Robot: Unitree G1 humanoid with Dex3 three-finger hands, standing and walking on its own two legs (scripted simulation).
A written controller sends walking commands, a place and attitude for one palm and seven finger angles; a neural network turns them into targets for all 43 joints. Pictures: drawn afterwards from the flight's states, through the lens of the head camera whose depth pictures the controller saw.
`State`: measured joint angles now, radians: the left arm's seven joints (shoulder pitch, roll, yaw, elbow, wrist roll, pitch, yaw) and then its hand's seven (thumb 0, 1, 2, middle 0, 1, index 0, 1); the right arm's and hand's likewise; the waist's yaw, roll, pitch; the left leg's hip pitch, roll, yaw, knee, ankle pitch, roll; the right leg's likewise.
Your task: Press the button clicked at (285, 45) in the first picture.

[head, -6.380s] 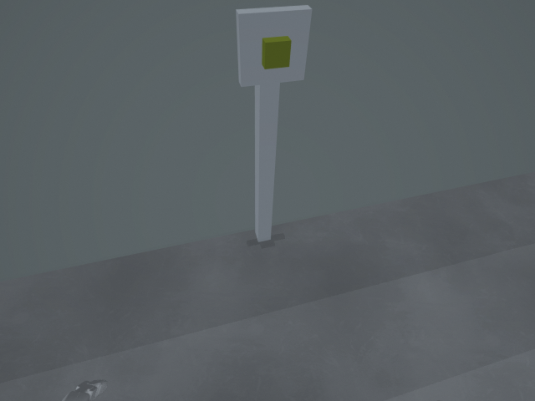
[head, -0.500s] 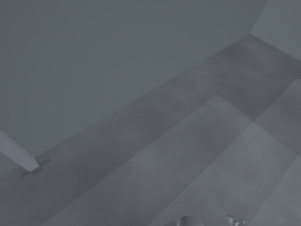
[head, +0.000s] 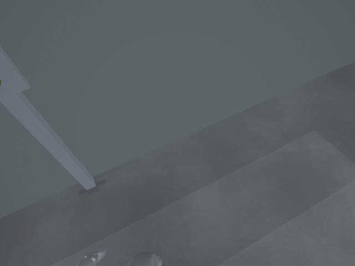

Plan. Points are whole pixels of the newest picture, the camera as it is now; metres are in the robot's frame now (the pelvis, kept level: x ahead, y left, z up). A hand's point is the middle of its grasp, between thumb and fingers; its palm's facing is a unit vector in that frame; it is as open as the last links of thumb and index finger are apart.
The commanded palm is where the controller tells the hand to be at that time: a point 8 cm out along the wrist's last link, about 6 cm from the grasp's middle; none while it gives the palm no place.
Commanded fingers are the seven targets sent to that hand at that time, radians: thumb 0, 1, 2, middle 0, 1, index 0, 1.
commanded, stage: turn to face it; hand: left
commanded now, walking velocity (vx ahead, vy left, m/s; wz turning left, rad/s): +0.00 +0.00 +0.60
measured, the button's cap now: out of the picture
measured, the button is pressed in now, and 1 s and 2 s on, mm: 0 0 0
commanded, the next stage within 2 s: take the last steps up to it in 0.76 s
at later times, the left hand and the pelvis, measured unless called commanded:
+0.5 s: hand out of the picture -0.03 +0.29 -0.18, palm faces +0.31 -0.92 -0.23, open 7.4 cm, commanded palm none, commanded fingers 0.00 0.90 0.90 -0.20 -0.30 -0.20 -0.30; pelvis -0.02 +0.07 +0.00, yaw +15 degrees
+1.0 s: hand out of the picture -0.02 +0.21 -0.15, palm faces +0.42 -0.87 -0.26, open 7.4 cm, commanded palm none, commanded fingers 0.00 0.90 0.90 -0.20 -0.30 -0.20 -0.30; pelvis -0.01 +0.01 +0.00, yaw +24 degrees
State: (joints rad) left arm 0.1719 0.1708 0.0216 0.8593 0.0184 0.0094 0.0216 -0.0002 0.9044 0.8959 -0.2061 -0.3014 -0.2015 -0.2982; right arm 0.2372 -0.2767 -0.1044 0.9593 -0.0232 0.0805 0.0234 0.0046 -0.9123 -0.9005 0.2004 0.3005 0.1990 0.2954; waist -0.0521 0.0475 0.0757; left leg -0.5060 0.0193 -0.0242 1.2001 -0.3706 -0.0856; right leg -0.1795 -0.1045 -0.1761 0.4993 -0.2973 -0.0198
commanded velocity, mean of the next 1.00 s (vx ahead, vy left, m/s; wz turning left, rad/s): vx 0.05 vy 0.01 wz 0.34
